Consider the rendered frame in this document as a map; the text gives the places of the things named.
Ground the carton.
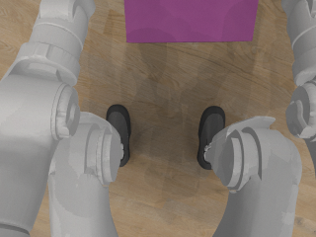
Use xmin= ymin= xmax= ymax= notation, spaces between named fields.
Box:
xmin=123 ymin=0 xmax=259 ymax=43

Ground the right robot shin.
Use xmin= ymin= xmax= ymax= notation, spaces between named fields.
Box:
xmin=203 ymin=116 xmax=302 ymax=185

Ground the left robot shin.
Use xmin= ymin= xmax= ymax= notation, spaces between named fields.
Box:
xmin=48 ymin=112 xmax=124 ymax=175

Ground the left robot forearm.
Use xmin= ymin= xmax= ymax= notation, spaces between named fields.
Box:
xmin=0 ymin=0 xmax=96 ymax=87

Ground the right robot forearm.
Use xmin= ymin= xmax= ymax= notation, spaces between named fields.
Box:
xmin=280 ymin=0 xmax=316 ymax=87

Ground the robot left upper arm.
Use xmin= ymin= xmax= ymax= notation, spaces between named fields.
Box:
xmin=0 ymin=74 xmax=81 ymax=237

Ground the robot shin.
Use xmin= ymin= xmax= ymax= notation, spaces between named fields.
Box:
xmin=48 ymin=112 xmax=124 ymax=175
xmin=203 ymin=116 xmax=302 ymax=185

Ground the robot right upper arm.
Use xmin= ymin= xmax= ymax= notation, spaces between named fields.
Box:
xmin=285 ymin=79 xmax=316 ymax=179

